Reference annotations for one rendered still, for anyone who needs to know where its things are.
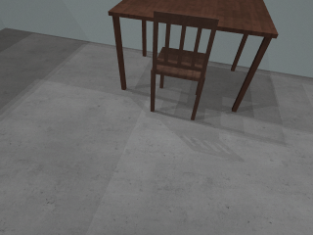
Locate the table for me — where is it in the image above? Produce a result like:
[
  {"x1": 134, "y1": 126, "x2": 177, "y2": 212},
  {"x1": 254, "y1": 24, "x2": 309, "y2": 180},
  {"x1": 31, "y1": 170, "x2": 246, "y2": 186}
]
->
[{"x1": 108, "y1": 0, "x2": 279, "y2": 112}]

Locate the chair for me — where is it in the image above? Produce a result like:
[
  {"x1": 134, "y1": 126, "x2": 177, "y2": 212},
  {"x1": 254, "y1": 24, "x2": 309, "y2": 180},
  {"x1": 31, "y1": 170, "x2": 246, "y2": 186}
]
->
[{"x1": 150, "y1": 10, "x2": 219, "y2": 120}]

